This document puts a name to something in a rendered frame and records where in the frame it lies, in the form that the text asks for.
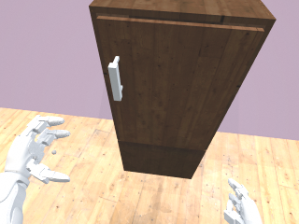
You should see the handle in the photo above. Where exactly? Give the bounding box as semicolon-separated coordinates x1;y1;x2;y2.
107;56;123;101

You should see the cupboard door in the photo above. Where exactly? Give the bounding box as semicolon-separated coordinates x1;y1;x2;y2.
96;16;264;151

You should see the robot right hand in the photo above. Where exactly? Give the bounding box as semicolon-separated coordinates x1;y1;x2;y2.
223;178;263;224

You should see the left robot forearm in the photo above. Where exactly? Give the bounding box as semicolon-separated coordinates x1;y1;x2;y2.
0;172;30;224

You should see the robot left hand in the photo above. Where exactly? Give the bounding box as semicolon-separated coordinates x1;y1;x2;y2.
4;115;71;185

